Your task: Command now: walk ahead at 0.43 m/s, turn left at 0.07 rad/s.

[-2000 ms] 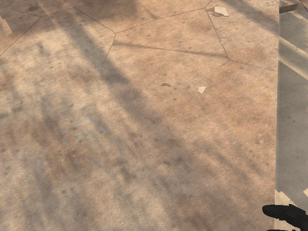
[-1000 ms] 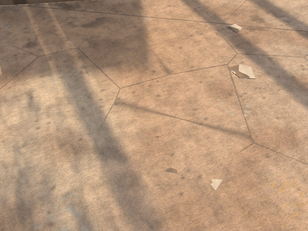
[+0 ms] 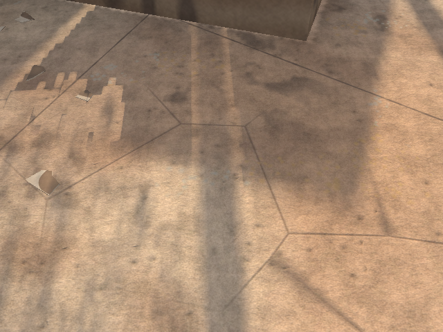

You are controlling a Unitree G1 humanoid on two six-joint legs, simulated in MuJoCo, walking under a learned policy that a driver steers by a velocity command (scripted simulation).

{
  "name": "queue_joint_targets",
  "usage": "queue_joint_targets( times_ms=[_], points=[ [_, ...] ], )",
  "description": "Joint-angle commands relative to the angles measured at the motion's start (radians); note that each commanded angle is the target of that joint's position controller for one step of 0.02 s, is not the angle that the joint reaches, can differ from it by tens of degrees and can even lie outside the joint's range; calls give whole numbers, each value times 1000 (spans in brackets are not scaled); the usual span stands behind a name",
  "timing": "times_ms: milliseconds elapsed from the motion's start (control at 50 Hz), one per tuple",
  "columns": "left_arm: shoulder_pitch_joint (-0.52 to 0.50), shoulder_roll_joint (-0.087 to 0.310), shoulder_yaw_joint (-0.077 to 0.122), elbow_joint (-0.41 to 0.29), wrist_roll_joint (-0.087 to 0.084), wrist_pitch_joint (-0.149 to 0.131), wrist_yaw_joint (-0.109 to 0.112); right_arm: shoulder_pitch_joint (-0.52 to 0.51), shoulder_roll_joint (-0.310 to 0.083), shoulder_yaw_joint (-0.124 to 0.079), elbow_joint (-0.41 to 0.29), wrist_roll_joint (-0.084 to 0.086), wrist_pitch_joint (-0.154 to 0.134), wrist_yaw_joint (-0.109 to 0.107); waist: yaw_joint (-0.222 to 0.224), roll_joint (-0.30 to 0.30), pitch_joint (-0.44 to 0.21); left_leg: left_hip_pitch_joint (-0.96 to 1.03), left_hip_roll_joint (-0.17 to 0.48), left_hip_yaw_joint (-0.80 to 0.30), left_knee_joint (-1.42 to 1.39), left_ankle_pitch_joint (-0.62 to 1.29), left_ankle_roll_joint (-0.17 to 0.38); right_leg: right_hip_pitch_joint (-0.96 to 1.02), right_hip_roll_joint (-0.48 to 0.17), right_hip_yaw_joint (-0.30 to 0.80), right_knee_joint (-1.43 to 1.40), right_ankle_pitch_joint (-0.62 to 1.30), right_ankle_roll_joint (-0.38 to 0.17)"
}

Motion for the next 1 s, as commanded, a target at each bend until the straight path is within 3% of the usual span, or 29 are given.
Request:
queue_joint_targets(
  times_ms=[20,100,140,160,180,200,220,240,260,280,320,400,460,480,500,520,560,620,720,1000],
  points=[
    [-19,179,40,-46,-6,-4,9,-107,-35,-3,-83,1,-24,10,-2,-119,17,70,-38,40,-142,129,-6,-28,-230,116,-70,356,-142],
    [-5,186,40,-19,-9,22,17,-118,-62,-17,-93,-3,-35,30,-26,-142,-21,161,-77,31,-245,115,39,53,-250,121,62,500,-94],
    [-43,187,40,-26,-11,26,23,26,-103,-38,-43,-20,-37,25,-109,-127,-100,383,-106,56,-328,205,81,31,-201,95,223,601,-49],
    [-34,152,26,-40,7,20,24,120,-164,-53,-26,-32,-38,15,-141,-61,-192,589,-2,-22,-293,531,125,-66,-144,59,393,453,-3],
    [87,63,-6,-42,33,11,19,185,-210,-52,-29,-60,-27,4,-116,157,-345,945,269,-304,-203,914,290,-365,-41,26,737,-115,71],
    [162,80,-10,-4,13,12,12,221,-145,-38,-6,-32,-12,9,-122,217,-485,981,342,-445,-235,852,380,-423,-27,119,886,-507,93],
    [101,162,14,-4,-9,24,10,174,-122,-31,-7,-14,1,15,-130,125,-389,865,282,-386,-283,647,342,-466,-68,131,947,-487,101],
    [12,161,16,-24,-13,38,17,93,-98,-22,-12,-8,6,14,-115,69,-270,744,231,-315,-323,499,297,-505,-99,102,930,-434,107],
    [-33,146,16,-29,-3,56,26,26,-75,-11,-12,-12,8,16,-92,31,-187,603,196,-261,-366,411,272,-487,-127,92,872,-387,115],
    [-33,136,18,-28,7,76,36,-30,-70,-8,-12,-19,9,16,-56,43,-146,467,165,-213,-411,332,249,-406,-150,94,793,-340,121],
    [6,91,10,-8,14,98,48,-87,-85,-16,-2,-38,12,16,-20,93,-123,304,112,-127,-462,270,238,-248,-131,51,662,-262,132],
    [-33,80,5,2,20,103,51,-79,-81,-14,40,-31,19,3,-38,84,-150,281,99,-101,-479,38,229,-118,-121,37,442,-69,111],
    [-74,82,6,-3,42,104,47,-65,-48,2,76,-22,29,0,-30,52,-84,204,42,-94,-478,-357,142,-15,-111,32,263,47,71],
    [-95,105,7,-21,48,102,50,-34,-33,9,96,-26,31,0,-42,18,-43,187,12,-87,-459,-439,93,-19,-160,89,192,62,48],
    [-129,180,23,-29,35,101,56,14,-47,2,104,-28,31,0,-94,-85,5,198,-48,-41,-431,-426,54,-96,-188,109,180,-37,20],
    [-142,162,25,-12,28,97,53,6,-54,0,111,-27,36,-8,-90,-151,22,300,-80,9,-387,-335,31,-227,-162,104,143,-227,11],
    [-169,94,7,-4,35,79,48,-1,-54,-3,124,-22,43,-20,-95,-168,25,392,-75,17,-337,-231,35,-287,-147,98,108,-225,37],
    [-159,87,3,15,24,56,45,24,-50,-4,159,-25,47,-23,-90,-131,-10,413,-71,17,-320,-114,47,-217,-137,84,147,-59,54],
    [-142,92,2,51,17,56,48,18,-50,-7,208,-13,45,-22,-76,-71,-49,446,-65,20,-300,31,44,-147,-123,64,189,105,47],
    [-152,75,-2,143,14,71,49,11,-65,-8,329,-6,69,-42,-82,-47,-24,489,-60,24,-306,75,36,-121,-97,36,167,148,44]
  ],
)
